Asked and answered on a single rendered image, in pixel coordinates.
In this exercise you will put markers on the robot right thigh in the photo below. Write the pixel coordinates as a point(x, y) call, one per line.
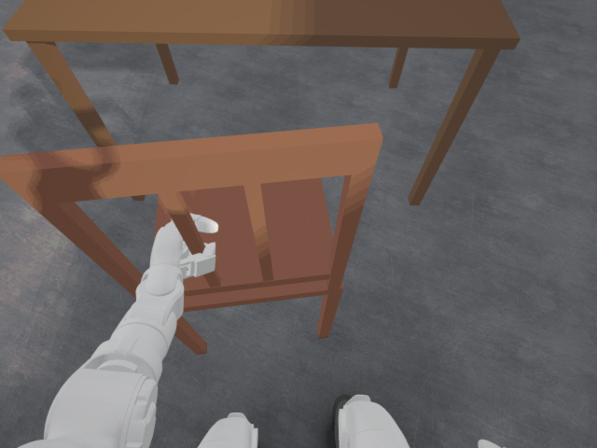
point(366, 424)

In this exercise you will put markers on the table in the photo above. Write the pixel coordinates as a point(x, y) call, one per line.
point(483, 25)

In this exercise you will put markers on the left robot hand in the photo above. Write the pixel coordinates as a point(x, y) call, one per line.
point(169, 248)

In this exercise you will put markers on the robot right shin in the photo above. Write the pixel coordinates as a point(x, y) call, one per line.
point(357, 398)

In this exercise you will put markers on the left robot forearm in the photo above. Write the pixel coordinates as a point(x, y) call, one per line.
point(142, 338)

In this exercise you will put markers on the left robot upper arm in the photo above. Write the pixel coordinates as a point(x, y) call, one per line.
point(103, 409)

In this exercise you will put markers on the chair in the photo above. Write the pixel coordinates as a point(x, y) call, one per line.
point(264, 190)

